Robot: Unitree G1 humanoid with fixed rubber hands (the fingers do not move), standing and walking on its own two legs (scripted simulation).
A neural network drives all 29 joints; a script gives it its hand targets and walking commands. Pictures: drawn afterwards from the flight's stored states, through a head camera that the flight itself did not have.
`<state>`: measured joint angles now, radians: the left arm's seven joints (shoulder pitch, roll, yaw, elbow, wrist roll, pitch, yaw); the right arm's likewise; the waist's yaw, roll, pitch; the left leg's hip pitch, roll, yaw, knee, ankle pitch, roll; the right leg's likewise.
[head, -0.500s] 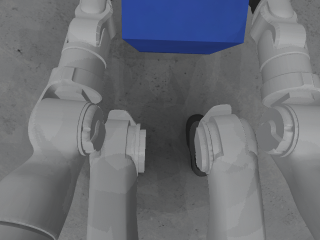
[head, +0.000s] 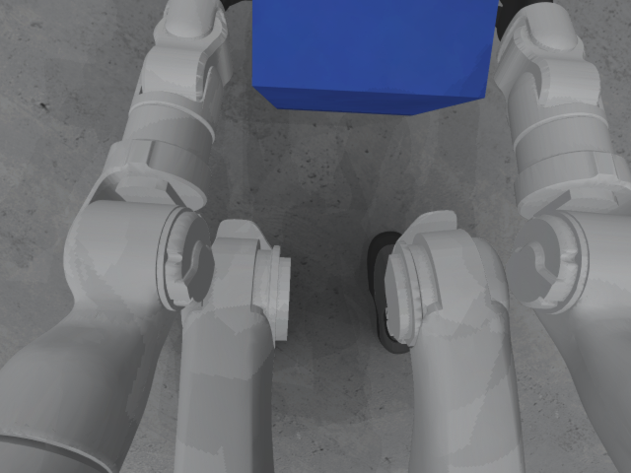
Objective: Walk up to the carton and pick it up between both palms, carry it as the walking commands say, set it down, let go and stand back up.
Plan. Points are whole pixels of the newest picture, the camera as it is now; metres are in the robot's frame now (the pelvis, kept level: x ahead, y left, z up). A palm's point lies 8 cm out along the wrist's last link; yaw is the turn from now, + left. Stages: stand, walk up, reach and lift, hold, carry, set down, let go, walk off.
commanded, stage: set down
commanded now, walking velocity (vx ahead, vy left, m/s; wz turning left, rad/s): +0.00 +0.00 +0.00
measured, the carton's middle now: (360, 4) +0.55 -0.05 -0.23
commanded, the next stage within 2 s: let go in 1.94 s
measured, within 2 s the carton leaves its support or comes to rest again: neither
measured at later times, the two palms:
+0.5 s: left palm (166, 7) +0.54 +0.14 -0.18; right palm (524, 27) +0.50 -0.21 -0.18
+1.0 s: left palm out of the picture +0.55 +0.15 -0.08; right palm out of the picture +0.51 -0.22 -0.08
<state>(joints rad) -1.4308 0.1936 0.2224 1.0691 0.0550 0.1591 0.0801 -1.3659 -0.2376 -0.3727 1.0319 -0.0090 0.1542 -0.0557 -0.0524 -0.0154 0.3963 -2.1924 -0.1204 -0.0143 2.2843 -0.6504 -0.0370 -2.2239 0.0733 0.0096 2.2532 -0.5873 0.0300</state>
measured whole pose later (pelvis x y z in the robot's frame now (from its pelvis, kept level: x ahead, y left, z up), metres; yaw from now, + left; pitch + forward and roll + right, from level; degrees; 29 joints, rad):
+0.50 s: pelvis -0.01 +0.00 +0.01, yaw +0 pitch +30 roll +0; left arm -1.47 0.37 0.05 1.12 -0.18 0.07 0.12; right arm -1.42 -0.32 -0.21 1.11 0.16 0.04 -0.11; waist -0.06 -0.01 0.52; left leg -2.15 -0.12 -0.02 2.24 -0.62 -0.04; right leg -2.17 0.06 0.00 2.21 -0.56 0.02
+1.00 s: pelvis -0.02 +0.00 +0.07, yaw +0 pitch +28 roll +0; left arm -1.41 0.38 0.12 0.89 -0.16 0.19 0.13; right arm -1.33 -0.33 -0.21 0.82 0.15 0.17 -0.13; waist -0.06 0.00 0.52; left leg -1.95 -0.09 -0.02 2.07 -0.61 -0.02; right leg -1.98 0.08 0.02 2.04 -0.55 0.02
